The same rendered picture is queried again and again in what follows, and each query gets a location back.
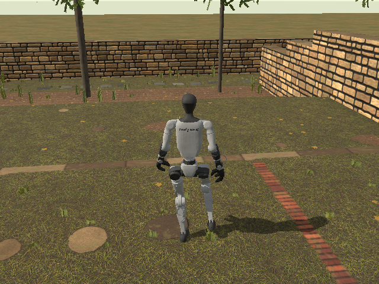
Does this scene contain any left robot shin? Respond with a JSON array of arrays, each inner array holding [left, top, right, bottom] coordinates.
[[175, 197, 186, 234]]

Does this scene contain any robot head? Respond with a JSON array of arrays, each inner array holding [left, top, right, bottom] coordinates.
[[179, 93, 200, 122]]

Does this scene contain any right robot upper arm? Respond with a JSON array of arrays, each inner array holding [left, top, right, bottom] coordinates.
[[201, 120, 217, 153]]

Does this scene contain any robot left forearm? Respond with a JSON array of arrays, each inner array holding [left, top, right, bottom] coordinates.
[[157, 143, 167, 163]]

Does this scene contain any robot left hand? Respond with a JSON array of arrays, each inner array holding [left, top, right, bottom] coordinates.
[[156, 160, 170, 171]]

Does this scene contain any robot right hand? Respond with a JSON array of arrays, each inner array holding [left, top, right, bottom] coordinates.
[[211, 169, 224, 182]]

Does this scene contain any left robot upper arm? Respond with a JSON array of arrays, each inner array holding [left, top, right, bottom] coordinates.
[[161, 120, 177, 151]]

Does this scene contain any robot right forearm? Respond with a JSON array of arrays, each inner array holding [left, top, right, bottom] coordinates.
[[211, 144, 223, 170]]

